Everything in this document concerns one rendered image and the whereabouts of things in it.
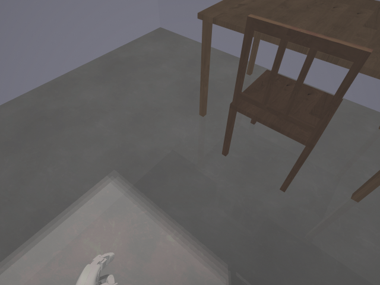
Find table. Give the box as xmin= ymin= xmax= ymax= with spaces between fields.
xmin=198 ymin=0 xmax=380 ymax=202

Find chair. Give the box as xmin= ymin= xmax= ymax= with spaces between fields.
xmin=222 ymin=14 xmax=373 ymax=192

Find robot left hand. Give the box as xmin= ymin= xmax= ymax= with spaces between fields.
xmin=76 ymin=252 xmax=118 ymax=285

